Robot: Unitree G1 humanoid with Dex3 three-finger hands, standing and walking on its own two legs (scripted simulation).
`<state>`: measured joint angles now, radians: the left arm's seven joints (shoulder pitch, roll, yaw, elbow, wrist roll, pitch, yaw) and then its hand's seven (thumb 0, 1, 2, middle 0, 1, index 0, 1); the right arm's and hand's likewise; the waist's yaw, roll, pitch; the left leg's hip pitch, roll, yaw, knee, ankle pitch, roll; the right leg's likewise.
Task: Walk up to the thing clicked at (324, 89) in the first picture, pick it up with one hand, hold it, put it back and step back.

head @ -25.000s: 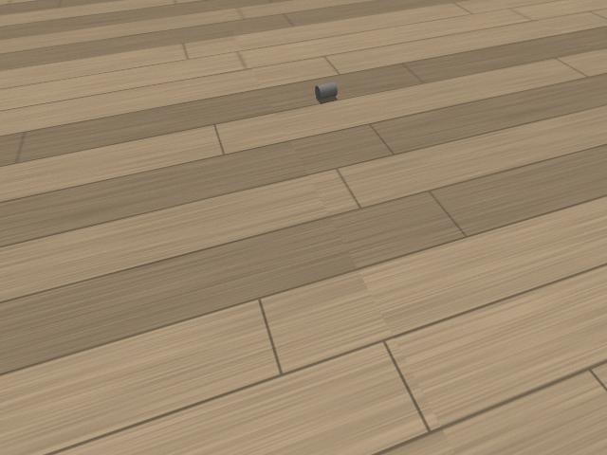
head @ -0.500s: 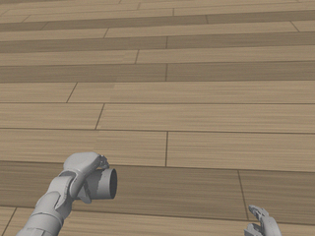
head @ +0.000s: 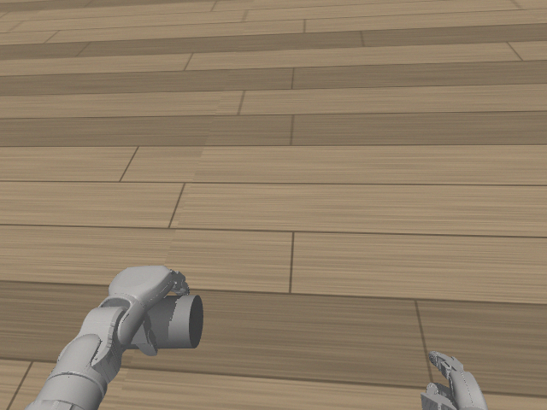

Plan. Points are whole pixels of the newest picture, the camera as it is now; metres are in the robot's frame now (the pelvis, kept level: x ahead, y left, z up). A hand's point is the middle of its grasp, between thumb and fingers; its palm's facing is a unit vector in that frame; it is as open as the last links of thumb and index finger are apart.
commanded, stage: hold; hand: left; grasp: from above
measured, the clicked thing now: (162, 321) +0.29 +0.22 -0.07
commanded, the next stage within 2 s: crouch in 0.24 s
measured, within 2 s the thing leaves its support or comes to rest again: neither
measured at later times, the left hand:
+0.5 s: hand (150, 310) +0.29 +0.23 -0.04, palm faces -0.48 -0.03 -0.88, open 10.6 cm
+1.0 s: hand (186, 329) +0.34 +0.23 -0.24, palm faces -0.43 +0.07 -0.90, open 10.6 cm
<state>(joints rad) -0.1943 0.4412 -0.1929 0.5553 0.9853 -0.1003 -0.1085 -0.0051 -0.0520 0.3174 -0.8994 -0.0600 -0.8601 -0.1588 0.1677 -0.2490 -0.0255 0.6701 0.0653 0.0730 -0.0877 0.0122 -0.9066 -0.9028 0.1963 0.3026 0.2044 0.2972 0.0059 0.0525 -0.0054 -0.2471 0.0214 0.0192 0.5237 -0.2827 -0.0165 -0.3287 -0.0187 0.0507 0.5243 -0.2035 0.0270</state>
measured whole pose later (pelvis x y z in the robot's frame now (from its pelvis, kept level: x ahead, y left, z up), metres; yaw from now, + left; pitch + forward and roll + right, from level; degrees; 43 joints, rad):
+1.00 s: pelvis -0.03 +0.01 -0.13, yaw +1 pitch +25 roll -1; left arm -0.60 0.40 -0.12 1.17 1.23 -0.12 0.36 0.00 -0.05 0.33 -0.83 -0.19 -0.80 -0.26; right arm 0.24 -0.27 -0.10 0.75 -0.03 0.05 -0.03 0.01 -0.91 -0.90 0.20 0.30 0.21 0.30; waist -0.11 0.02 -0.17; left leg -1.21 0.01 -0.03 1.34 -0.57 -0.01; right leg -1.25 -0.01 0.03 1.27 -0.45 0.04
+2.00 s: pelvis -0.07 +0.01 -0.37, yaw +1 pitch +38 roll -5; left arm -0.96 0.59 0.02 1.41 1.31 -0.20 0.39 0.00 -0.03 0.35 -0.78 -0.25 -0.76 -0.30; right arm 0.19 -0.27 -0.01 0.72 -0.12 -0.04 0.13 0.00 -0.91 -0.90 0.20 0.30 0.21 0.30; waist -0.26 0.02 -0.10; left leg -2.12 -0.04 -0.09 2.20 -0.74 -0.02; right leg -2.15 -0.03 0.01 2.09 -0.60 0.06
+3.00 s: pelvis -0.07 +0.01 -0.44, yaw -3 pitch +35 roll -9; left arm -1.06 0.76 0.09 1.59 1.38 -0.22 0.49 0.00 -0.03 0.32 -0.83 -0.18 -0.80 -0.24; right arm 0.19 -0.29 0.09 0.72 -0.19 -0.11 0.19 0.00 -0.91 -0.90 0.20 0.30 0.21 0.30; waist -0.36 -0.01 0.01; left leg -2.31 -0.06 -0.14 2.45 -0.75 -0.02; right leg -2.32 -0.01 -0.01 2.28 -0.58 0.07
